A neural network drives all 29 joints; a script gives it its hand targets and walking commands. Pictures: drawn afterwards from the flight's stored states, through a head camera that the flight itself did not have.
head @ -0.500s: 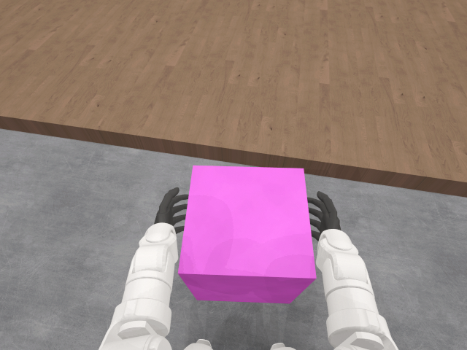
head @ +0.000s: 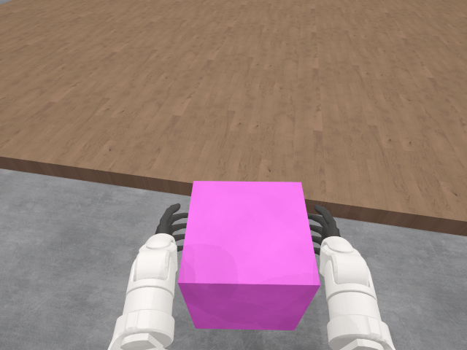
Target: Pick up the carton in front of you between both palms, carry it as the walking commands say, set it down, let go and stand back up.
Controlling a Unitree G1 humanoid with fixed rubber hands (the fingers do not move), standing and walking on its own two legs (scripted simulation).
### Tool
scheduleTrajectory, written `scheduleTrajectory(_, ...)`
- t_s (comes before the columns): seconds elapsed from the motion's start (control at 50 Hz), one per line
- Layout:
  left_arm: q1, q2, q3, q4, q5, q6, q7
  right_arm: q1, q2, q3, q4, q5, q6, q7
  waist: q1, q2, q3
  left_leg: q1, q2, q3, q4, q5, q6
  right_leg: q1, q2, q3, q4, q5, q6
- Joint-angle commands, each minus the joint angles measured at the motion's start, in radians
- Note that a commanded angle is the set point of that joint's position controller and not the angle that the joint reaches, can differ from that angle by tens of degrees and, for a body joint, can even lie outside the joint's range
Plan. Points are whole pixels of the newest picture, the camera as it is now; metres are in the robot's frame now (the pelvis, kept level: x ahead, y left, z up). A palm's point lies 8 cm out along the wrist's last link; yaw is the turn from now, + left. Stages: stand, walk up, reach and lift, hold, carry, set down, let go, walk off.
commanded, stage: reach and lift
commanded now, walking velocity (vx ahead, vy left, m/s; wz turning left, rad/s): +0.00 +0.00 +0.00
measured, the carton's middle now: (245, 258) +0.31 +0.00 -0.05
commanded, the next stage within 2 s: hold in 0.78 s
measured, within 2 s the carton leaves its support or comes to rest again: neither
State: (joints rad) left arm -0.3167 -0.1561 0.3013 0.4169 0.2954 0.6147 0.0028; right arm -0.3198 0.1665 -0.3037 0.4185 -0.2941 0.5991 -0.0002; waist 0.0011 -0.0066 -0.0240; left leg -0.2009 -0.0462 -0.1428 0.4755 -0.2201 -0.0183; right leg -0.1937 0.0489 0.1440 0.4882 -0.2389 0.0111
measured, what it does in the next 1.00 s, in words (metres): stands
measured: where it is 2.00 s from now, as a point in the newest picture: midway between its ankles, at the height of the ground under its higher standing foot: outside the picture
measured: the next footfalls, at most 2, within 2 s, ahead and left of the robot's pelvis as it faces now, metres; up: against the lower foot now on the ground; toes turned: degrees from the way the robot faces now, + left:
none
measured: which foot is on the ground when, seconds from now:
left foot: down 0.00-1.00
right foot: down 0.00-1.00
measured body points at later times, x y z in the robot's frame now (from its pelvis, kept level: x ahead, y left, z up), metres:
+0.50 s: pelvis +0.02 +0.00 +0.01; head -0.02 +0.00 +0.45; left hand +0.32 +0.15 +0.03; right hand +0.32 -0.15 +0.03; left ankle +0.03 +0.13 -0.74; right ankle +0.02 -0.13 -0.74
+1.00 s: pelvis +0.01 +0.00 +0.01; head -0.04 +0.00 +0.46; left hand +0.31 +0.15 +0.05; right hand +0.31 -0.15 +0.05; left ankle +0.03 +0.13 -0.74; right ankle +0.02 -0.13 -0.74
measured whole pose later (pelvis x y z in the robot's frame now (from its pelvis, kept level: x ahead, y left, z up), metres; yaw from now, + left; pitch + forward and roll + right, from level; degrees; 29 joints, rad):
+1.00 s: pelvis +0.01 +0.00 +0.01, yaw +0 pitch -7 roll +0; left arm -0.25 -0.15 0.21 0.23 0.26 0.76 0.01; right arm -0.26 0.15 -0.22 0.24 -0.27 0.75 0.00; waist 0.00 0.00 -0.01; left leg -0.05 -0.04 -0.13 0.35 -0.18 -0.01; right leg -0.04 0.04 0.14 0.36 -0.20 0.01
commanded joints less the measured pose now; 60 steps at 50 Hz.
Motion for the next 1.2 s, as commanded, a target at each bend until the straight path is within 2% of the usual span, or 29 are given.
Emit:
scheduleTrajectory(0.0,-0.595,-0.982,-0.565,-0.004,-0.246,-0.038,-0.266,-0.555,0.991,0.555,0.026,0.231,-0.02,0.256,-0.001,0.006,-0.234,0.081,-0.046,0.081,-0.077,0.022,0.015,0.026,0.035,-0.073,-0.098,0.034,-0.006)
scheduleTrajectory(0.16,-0.559,-0.978,-0.566,-0.016,-0.244,-0.022,-0.259,-0.526,0.967,0.555,0.012,0.224,-0.007,0.258,-0.004,0.012,-0.246,0.114,-0.047,0.079,-0.098,0.079,0.007,0.056,0.044,-0.08,-0.111,0.088,-0.005)
scheduleTrajectory(0.46,-0.436,-0.952,-0.609,-0.128,-0.272,0.016,-0.243,-0.406,0.937,0.598,-0.097,0.254,0.03,0.251,0.0,0.009,-0.245,0.179,-0.054,0.072,-0.126,0.246,-0.002,0.131,0.053,-0.071,-0.135,0.252,0.005)
scheduleTrajectory(0.74,-0.425,-0.929,-0.624,-0.182,-0.285,0.047,-0.246,-0.39,0.936,0.615,-0.149,0.269,0.063,0.244,0.002,0.001,-0.217,0.186,-0.057,0.076,-0.143,0.233,0.0,0.153,0.049,-0.066,-0.154,0.258,0.01)
scheduleTrajectory(0.84,-0.433,-0.935,-0.691,-0.267,-0.325,0.073,-0.242,-0.394,0.942,0.678,-0.236,0.306,0.091,0.238,-0.006,0.002,-0.268,0.223,-0.056,0.072,-0.148,0.287,-0.003,0.191,0.049,-0.064,-0.162,0.32,0.012)
scheduleTrajectory(0.88,-0.415,-0.918,-0.678,-0.269,-0.32,0.095,-0.236,-0.378,0.922,0.667,-0.235,0.3,0.114,0.234,-0.005,0.004,-0.237,0.22,-0.056,0.071,-0.16,0.266,-0.002,0.192,0.048,-0.064,-0.172,0.302,0.013)
scheduleTrajectory(0.98,-0.426,-0.89,-0.614,-0.209,-0.279,0.12,-0.239,-0.396,0.888,0.603,-0.176,0.265,0.137,0.239,-0.001,0.001,-0.119,0.179,-0.052,0.079,-0.182,0.113,0.007,0.14,0.043,-0.072,-0.193,0.136,0.006)
scheduleTrajectory(1.18,-0.521,-0.927,-0.623,-0.197,-0.29,0.107,-0.248,-0.487,0.917,0.607,-0.162,0.271,0.123,0.251,-0.005,0.006,-0.174,0.188,-0.047,0.081,-0.162,0.091,0.005,0.133,0.042,-0.079,-0.176,0.108,0.001)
